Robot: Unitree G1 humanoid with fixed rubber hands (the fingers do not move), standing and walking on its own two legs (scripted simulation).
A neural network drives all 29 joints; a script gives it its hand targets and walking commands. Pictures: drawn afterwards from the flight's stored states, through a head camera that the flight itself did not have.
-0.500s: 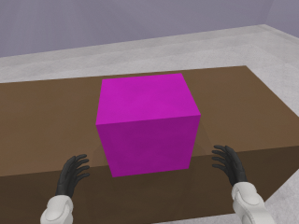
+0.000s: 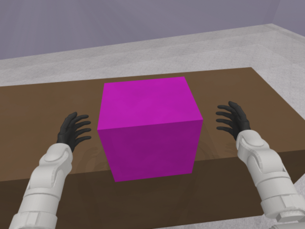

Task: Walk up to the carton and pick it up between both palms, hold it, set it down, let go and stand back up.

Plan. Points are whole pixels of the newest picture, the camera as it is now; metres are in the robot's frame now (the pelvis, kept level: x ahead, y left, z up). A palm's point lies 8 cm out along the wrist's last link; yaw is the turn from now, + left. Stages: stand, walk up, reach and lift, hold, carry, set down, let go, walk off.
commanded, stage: reach and lift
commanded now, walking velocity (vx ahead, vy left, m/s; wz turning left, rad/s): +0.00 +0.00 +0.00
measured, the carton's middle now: (149, 129) +0.44 +0.03 +0.03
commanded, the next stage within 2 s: none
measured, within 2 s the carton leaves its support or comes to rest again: neither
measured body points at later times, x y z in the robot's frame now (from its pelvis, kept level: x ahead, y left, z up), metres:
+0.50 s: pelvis -0.02 +0.02 +0.00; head -0.01 +0.02 +0.45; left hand +0.39 +0.26 +0.16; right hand +0.41 -0.20 +0.17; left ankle +0.02 +0.13 -0.75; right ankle -0.02 -0.12 -0.75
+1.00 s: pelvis +0.00 +0.01 +0.00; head +0.04 +0.01 +0.45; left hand +0.45 +0.26 +0.18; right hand +0.47 -0.22 +0.19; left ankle +0.01 +0.13 -0.75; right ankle -0.02 -0.12 -0.75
